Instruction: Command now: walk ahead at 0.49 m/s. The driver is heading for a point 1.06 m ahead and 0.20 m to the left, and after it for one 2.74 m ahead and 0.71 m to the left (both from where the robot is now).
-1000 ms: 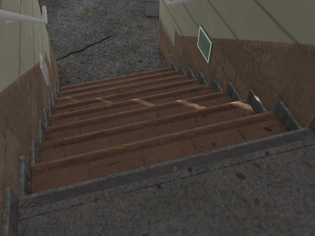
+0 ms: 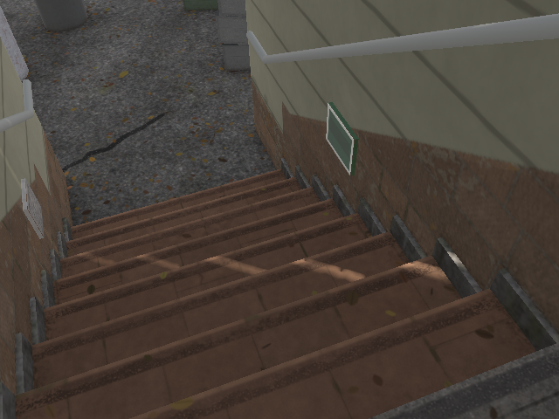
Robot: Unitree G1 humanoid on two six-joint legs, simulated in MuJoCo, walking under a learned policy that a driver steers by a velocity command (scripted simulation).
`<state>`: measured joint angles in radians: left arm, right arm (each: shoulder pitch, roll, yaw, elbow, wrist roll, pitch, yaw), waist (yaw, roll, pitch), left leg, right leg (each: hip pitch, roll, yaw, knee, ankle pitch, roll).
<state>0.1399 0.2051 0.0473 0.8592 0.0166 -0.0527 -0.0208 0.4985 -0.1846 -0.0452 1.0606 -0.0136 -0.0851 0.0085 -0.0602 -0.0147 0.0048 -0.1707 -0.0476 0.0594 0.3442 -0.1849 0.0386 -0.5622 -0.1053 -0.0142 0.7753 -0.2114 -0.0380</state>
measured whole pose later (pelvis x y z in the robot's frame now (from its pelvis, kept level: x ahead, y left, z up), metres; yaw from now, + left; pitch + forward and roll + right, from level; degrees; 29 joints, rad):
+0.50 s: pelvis +0.21 -0.03 +0.00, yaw +1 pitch +0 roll +0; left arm 0.52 0.17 0.03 1.04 0.02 -0.09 0.00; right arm 0.09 -0.21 -0.03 0.89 -0.04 -0.02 0.04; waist 0.07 0.03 0.03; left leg -0.56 0.03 0.04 0.83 0.01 0.07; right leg -0.01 0.05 -0.08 0.30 -0.29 -0.06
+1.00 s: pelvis +0.38 -0.01 -0.02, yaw +1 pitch -2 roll +0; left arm 0.14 0.23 0.07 0.93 0.03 0.01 -0.01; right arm 0.57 -0.20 -0.02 1.02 -0.02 -0.10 -0.01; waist -0.07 -0.01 0.00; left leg -0.06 -0.06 0.06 0.53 -0.45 0.08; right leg -0.66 -0.07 0.08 0.86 0.14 -0.03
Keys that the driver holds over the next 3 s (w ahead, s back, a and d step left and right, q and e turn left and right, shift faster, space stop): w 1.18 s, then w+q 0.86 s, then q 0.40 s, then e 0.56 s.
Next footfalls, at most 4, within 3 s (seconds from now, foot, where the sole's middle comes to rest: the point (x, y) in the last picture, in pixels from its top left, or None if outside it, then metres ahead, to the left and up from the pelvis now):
0.10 right None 0.17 -0.11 -0.78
0.58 left None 0.32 0.06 -0.78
1.24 right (347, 390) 0.65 -0.17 -0.96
1.88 left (239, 355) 0.86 0.14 -1.13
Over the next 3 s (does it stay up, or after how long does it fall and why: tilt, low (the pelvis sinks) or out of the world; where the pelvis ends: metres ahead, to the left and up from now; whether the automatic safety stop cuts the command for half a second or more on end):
stays up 1.08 0.11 -0.53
